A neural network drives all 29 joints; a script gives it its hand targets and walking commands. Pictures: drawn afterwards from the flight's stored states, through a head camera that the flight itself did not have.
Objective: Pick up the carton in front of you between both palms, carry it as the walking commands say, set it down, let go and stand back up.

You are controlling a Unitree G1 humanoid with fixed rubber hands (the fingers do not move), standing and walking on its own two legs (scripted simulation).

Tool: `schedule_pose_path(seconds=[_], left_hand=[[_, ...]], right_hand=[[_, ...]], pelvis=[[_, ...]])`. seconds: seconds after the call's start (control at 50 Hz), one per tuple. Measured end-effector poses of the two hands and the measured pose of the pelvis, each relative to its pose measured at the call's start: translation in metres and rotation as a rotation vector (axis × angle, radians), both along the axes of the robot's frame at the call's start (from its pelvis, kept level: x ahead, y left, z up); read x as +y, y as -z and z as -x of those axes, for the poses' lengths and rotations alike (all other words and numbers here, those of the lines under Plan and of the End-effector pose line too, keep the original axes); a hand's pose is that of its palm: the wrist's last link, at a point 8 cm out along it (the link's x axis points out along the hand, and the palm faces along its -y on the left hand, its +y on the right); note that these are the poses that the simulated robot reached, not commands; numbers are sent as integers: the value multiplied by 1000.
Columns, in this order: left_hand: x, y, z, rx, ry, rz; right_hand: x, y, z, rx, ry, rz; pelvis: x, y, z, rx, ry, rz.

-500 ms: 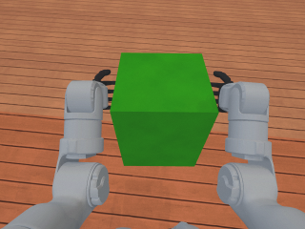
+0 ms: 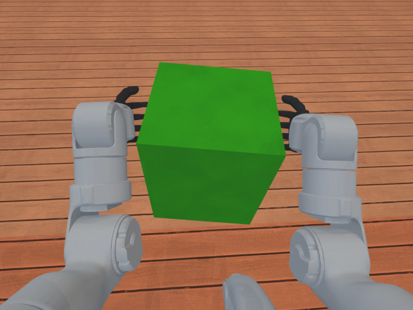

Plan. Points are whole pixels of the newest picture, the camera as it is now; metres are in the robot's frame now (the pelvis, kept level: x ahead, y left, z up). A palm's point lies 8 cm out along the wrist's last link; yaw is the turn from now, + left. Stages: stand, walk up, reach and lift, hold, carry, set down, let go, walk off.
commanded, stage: carry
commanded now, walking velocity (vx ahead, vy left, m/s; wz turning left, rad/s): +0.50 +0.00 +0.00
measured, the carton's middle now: (208, 149) +0.40 -0.03 +0.07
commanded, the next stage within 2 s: none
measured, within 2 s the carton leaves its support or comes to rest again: neither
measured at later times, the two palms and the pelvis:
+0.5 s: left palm (105, 7) +0.69 +0.17 +0.23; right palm out of the picture +0.73 -0.13 +0.23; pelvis +0.32 -0.02 +0.04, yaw +1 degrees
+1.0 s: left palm out of the picture +1.03 +0.12 +0.27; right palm out of the picture +1.03 -0.18 +0.26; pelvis +0.65 -0.03 +0.07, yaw +0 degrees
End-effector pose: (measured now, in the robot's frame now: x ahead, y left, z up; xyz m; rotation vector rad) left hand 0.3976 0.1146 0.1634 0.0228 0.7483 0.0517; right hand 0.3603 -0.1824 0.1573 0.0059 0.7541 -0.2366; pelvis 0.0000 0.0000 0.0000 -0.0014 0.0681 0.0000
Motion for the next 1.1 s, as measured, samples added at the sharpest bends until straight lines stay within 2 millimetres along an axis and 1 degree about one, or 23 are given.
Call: schedule_pose_path(seconds=[0.08, 0.16, 0.18, 0.22, 0.26, 0.3, 0.34, 0.4, 0.46, 0.52, 0.54, 0.58, 0.64, 0.68, 0.72, 0.78, 0.86, 0.9, 0.96, 1.02, 1.1], left_hand=[[-9, -17, -55, -48, -6, 15], [-9, -27, -110, -72, -44, -6], [-6, -26, -120, -69, -60, -17], [2, -23, -136, -40, -101, -41], [14, -18, -148, 1, -139, -47], [25, -19, -161, 26, -173, -48], [35, -24, -178, 26, -203, -44], [45, -40, -214, -11, -229, -35], [51, -56, -259, -57, -228, -27], [54, -65, -310, -81, -199, -20], [54, -66, -329, -85, -180, -18], [47, -65, -363, -70, -125, -4], [31, -63, -406, -5, -58, -4], [20, -62, -432, 28, -21, -4], [10, -65, -457, 37, 6, 1], [0, -74, -496, 12, 22, 16], [-7, -91, -550, -54, 6, 29], [-8, -99, -577, -79, -16, 21], [-3, -107, -612, -105, -63, -19], [6, -103, -642, -59, -107, -45], [19, -90, -677, 36, -158, -51]], right_hand=[[-9, -19, -57, -50, 9, -7], [-11, -28, -127, -72, -32, -18], [-9, -27, -144, -68, -53, -22], [1, -26, -176, -34, -99, -18], [13, -27, -204, 7, -140, -22], [25, -29, -231, 31, -174, -28], [35, -34, -257, 30, -196, -35], [46, -47, -296, -8, -205, -51], [51, -62, -338, -54, -194, -58], [53, -72, -380, -79, -171, -42], [52, -73, -392, -83, -159, -29], [47, -72, -412, -69, -125, 0], [31, -64, -431, -2, -69, 6], [21, -62, -444, 32, -35, 7], [12, -65, -460, 40, -5, 6], [2, -77, -493, 14, 23, 4], [-6, -95, -552, -53, 21, -3], [-7, -101, -585, -76, 1, -8], [-4, -105, -640, -98, -62, -21], [6, -100, -686, -50, -115, -32], [21, -89, -738, 46, -167, -22]], pelvis=[[-6, -5, -53, 8, 6, 6], [-21, 1, -116, -4, -1, 39], [-25, 0, -130, -9, -8, 45], [-33, -8, -154, -13, -8, 35], [-37, -18, -176, -9, -6, 20], [-39, -28, -197, -4, -8, 7], [-40, -36, -218, 0, -13, -3], [-37, -43, -253, 5, -19, -10], [-30, -46, -293, 13, -21, -13], [-19, -42, -341, 11, -19, -25], [-14, -40, -357, 4, -16, -36], [-5, -42, -384, -7, -9, -43], [4, -57, -418, -7, -6, -22], [7, -67, -439, -3, 1, -9], [9, -75, -461, 0, 8, 3], [8, -83, -494, 8, 13, 14], [-1, -84, -546, 15, 16, 7], [-8, -82, -577, 9, 14, -7], [-21, -72, -626, -11, 5, -10], [-28, -78, -665, -7, -3, -12], [-35, -92, -713, 11, -17, -33]])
